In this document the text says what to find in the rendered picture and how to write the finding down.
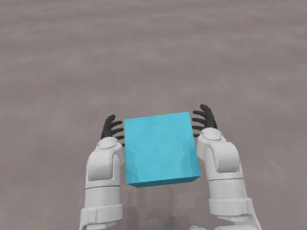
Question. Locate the carton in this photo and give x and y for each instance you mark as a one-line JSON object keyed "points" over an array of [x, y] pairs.
{"points": [[160, 150]]}

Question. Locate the robot left forearm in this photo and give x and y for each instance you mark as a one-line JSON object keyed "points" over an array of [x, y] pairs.
{"points": [[102, 206]]}

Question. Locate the robot right hand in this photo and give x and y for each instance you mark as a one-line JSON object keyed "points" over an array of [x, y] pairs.
{"points": [[208, 122]]}

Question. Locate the robot right forearm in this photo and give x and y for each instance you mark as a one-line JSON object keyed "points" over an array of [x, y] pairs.
{"points": [[228, 194]]}

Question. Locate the robot left hand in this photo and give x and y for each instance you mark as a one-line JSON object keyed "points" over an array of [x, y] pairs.
{"points": [[107, 132]]}

